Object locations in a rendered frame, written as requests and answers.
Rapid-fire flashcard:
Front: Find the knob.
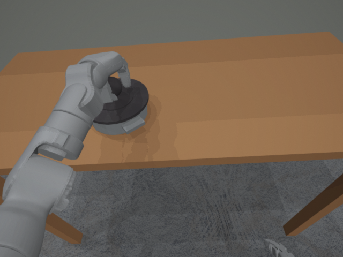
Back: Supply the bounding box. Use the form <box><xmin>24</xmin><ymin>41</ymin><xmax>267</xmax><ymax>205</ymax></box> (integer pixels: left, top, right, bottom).
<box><xmin>108</xmin><ymin>77</ymin><xmax>122</xmax><ymax>96</ymax></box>

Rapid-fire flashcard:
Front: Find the pot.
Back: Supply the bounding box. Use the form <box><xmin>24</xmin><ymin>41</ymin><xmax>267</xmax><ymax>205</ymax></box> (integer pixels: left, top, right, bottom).
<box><xmin>92</xmin><ymin>106</ymin><xmax>147</xmax><ymax>135</ymax></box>

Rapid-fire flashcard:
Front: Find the robot left upper arm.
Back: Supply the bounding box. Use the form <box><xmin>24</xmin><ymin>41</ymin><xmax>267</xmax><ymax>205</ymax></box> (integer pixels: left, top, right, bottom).
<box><xmin>0</xmin><ymin>154</ymin><xmax>77</xmax><ymax>257</ymax></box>

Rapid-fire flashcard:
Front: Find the table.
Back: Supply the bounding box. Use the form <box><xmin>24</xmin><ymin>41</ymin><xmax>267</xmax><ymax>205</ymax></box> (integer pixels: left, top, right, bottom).
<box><xmin>0</xmin><ymin>32</ymin><xmax>343</xmax><ymax>244</ymax></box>

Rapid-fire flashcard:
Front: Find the lid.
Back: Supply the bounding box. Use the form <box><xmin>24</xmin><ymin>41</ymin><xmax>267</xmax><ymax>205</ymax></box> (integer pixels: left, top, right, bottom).
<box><xmin>93</xmin><ymin>78</ymin><xmax>149</xmax><ymax>125</ymax></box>

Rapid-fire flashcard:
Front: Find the robot left hand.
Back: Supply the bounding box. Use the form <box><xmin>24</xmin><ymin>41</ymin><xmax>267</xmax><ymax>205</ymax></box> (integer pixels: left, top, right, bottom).
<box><xmin>79</xmin><ymin>51</ymin><xmax>131</xmax><ymax>103</ymax></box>

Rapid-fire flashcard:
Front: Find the robot right hand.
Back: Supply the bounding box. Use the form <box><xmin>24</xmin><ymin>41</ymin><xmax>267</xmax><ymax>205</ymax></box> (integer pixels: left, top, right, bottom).
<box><xmin>264</xmin><ymin>239</ymin><xmax>294</xmax><ymax>257</ymax></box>

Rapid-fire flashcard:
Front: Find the robot left forearm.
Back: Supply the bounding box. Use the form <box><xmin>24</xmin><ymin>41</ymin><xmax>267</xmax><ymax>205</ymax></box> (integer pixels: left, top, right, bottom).
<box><xmin>2</xmin><ymin>58</ymin><xmax>108</xmax><ymax>201</ymax></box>

